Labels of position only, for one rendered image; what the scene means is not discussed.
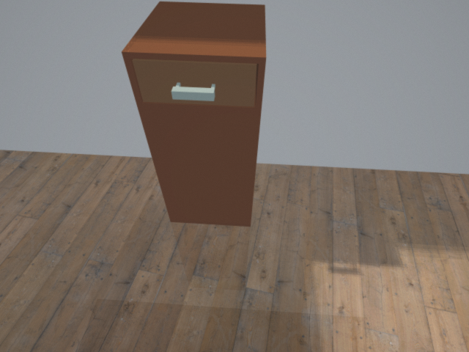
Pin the handle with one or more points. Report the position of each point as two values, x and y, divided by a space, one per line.
193 93

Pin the cabinet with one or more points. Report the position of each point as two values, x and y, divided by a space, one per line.
204 155

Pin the drawer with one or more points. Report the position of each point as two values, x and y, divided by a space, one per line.
234 82

